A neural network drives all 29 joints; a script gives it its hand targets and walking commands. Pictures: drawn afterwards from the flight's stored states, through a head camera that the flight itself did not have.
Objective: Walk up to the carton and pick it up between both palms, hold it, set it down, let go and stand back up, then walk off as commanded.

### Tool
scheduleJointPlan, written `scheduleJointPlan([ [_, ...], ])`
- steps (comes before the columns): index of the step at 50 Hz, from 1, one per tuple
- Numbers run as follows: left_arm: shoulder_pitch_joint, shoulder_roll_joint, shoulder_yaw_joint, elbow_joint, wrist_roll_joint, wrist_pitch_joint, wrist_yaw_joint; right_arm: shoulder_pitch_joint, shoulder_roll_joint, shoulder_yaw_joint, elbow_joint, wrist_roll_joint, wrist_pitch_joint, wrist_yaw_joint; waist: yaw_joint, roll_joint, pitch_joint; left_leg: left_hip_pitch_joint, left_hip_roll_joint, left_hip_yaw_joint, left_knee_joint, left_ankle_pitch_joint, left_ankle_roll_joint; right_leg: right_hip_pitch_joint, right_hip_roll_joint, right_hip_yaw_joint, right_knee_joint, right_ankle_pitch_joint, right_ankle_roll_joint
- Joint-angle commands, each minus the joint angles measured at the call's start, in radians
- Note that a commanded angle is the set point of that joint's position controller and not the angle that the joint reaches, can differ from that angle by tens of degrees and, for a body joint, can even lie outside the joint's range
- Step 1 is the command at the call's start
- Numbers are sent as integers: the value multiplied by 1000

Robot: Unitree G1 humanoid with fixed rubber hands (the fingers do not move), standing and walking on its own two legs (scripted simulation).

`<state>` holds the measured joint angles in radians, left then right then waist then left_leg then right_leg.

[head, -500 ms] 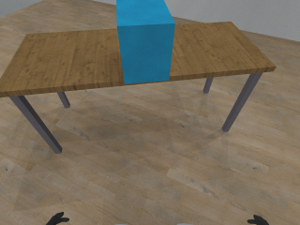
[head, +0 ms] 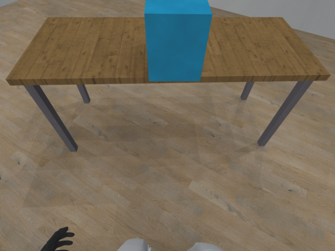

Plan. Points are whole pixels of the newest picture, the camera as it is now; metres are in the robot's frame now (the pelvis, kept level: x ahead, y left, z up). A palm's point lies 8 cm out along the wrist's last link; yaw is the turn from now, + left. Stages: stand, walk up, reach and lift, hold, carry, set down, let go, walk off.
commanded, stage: walk up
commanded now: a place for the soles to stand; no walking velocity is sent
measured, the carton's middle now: (174, 31) +0.90 +0.01 +0.04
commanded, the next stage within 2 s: none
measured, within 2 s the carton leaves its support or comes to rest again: neither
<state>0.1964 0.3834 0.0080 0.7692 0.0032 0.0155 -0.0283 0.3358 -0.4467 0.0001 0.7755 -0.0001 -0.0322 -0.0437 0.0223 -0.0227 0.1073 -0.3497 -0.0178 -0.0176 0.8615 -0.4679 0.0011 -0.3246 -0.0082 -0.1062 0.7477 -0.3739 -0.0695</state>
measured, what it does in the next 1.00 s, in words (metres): steps on the spot: left foot, then right foot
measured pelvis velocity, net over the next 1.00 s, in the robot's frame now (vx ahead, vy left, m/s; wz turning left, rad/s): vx -0.01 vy -0.02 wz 0.09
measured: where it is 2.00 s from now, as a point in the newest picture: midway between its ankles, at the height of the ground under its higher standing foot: outside the picture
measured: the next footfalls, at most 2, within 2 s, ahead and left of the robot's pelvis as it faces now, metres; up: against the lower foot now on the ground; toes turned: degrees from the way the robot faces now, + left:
left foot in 0.04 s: +0.05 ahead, +0.12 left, +0.00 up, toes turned -1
right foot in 0.34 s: +0.05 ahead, -0.13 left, +0.00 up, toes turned +4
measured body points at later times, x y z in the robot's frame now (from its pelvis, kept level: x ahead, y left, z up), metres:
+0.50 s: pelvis -0.02 -0.02 +0.00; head -0.01 -0.02 +0.45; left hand +0.05 +0.30 -0.11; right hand +0.09 -0.33 -0.10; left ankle +0.00 +0.12 -0.70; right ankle +0.01 -0.13 -0.71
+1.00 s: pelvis -0.01 -0.02 +0.00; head +0.00 -0.01 +0.45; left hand +0.03 +0.30 -0.11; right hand +0.11 -0.33 -0.10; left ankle +0.00 +0.12 -0.71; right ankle +0.02 -0.13 -0.71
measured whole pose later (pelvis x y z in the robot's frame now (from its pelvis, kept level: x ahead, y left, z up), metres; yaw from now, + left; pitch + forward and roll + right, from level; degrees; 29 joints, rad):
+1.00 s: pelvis -0.01 -0.02 +0.00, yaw +5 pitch -4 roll +1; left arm 0.24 0.41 0.01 0.87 0.00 -0.03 -0.01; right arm 0.28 -0.42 0.00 0.78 0.00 -0.03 -0.01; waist 0.01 -0.03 0.10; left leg -0.33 -0.04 -0.05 0.79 -0.49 0.02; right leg -0.32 -0.04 0.00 0.77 -0.39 0.00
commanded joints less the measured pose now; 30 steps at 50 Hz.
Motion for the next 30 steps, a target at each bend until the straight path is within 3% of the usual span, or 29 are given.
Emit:
scheduleJointPlan([
  [1,-57,219,103,-98,17,-4,4,195,-157,-88,31,-16,-54,-16,-73,-72,-123,225,12,16,-361,202,58,-27,-178,167,-68,259,-72],
  [2,-49,157,85,-103,10,2,2,210,-212,-105,22,-33,-63,-24,-78,66,-136,284,156,-288,-473,206,89,-134,-108,110,125,123,-8],
  [3,-17,118,65,-111,2,6,8,112,-272,-106,-19,-47,-69,-21,-26,189,-95,259,328,-600,-511,259,175,-267,-11,86,175,-179,69],
  [4,-43,205,90,-88,11,16,18,107,-321,-116,-18,-27,-61,-19,-43,130,-70,182,360,-634,-506,221,250,-247,-17,164,246,-266,51],
  [5,-44,223,87,-92,14,11,22,86,-297,-115,-25,-25,-62,-19,-47,132,-36,157,343,-587,-483,275,266,-252,-30,174,276,-261,43],
  [8,-29,220,95,-59,14,0,11,32,-227,-98,-41,-24,-66,-19,-21,131,29,123,252,-459,-437,448,203,-222,-42,163,217,-149,45],
  [10,-11,202,95,-52,7,-7,11,39,-224,-96,-46,-25,-67,-7,-26,158,-36,150,237,-414,-402,567,201,-162,-24,132,183,-169,41],
  [11,-4,202,95,-45,8,-9,15,36,-228,-100,-55,-28,-63,-3,-27,182,-72,148,227,-421,-406,544,185,-123,-21,133,166,-156,42],
  [12,7,201,95,-40,4,-19,15,30,-227,-100,-52,-27,-56,2,-26,212,-81,108,231,-398,-405,519,204,-88,-14,115,146,-159,38],
  [14,20,196,90,-25,7,-30,20,-7,-221,-98,-60,-31,-48,9,-19,214,-61,52,219,-364,-381,484,220,-34,-6,91,67,-145,32],
  [15,40,192,93,-20,6,-38,21,-28,-218,-98,-64,-25,-40,11,-3,192,-70,29,200,-345,-342,463,209,42,0,77,-21,-96,28],
  [16,99,184,92,14,11,-49,25,-81,-202,-89,-76,-18,-33,16,38,153,-75,-56,181,-265,-279,498,183,176,3,66,-167,24,22],
  [17,139,210,102,26,20,-63,29,-97,-149,-68,-81,-5,-27,17,52,89,-123,-115,124,-223,-171,432,121,266,-54,172,-247,81,-1],
  [18,144,261,112,25,32,-78,37,-63,-107,-62,-72,-2,-21,15,45,-48,-129,-197,17,-133,14,306,61,297,-202,445,-355,35,-43],
  [19,89,313,112,4,33,-83,35,-46,-92,-54,-69,-1,-13,15,29,-111,-87,-244,-60,-85,59,-70,32,232,-344,626,-421,56,-111],
  [20,78,347,116,16,25,-84,30,-49,-170,-84,-38,-10,-6,11,20,-49,-65,-203,-45,-96,134,-191,41,152,-384,630,-436,-20,-159],
  [21,68,347,123,18,23,-86,30,-36,-180,-87,-29,-13,-6,13,17,-76,-41,-232,-28,-117,155,-177,41,153,-374,635,-422,-68,-181],
  [22,53,328,114,15,19,-85,31,-39,-176,-88,-23,-15,-9,19,8,-63,13,-203,-1,-111,123,-114,42,89,-349,563,-413,-82,-175],
  [23,40,304,104,8,22,-84,34,-37,-158,-87,-22,-6,-14,24,5,-102,14,-206,9,-91,75,-91,47,100,-315,500,-396,-8,-152],
  [24,41,293,107,15,20,-86,31,-17,-150,-89,-12,-11,-16,27,10,-137,9,-197,7,-87,45,-63,45,106,-294,475,-385,53,-140],
  [25,52,295,105,6,22,-86,28,-33,-152,-89,-9,-11,-16,31,15,-133,-6,-151,3,-76,34,-38,45,91,-291,464,-384,58,-136],
  [26,50,304,104,6,22,-83,25,-30,-149,-90,-8,-11,-14,31,14,-182,-35,-131,3,-43,2,-48,39,110,-275,443,-370,64,-133],
  [27,34,304,102,-1,18,-78,23,-42,-153,-90,-22,-8,-17,33,12,-165,-41,-105,4,-32,-5,-48,39,84,-277,431,-369,51,-138],
  [29,-4,306,105,-3,19,-69,19,-6,-152,-86,-4,-11,-23,32,-14,-191,-39,-38,11,14,-109,19,44,29,-260,386,-332,22,-113],
  [30,-38,286,97,-12,16,-60,19,28,-145,-86,15,-8,-30,34,-40,-178,-59,64,5,37,-238,76,44,-8,-223,302,-293,18,-93],
])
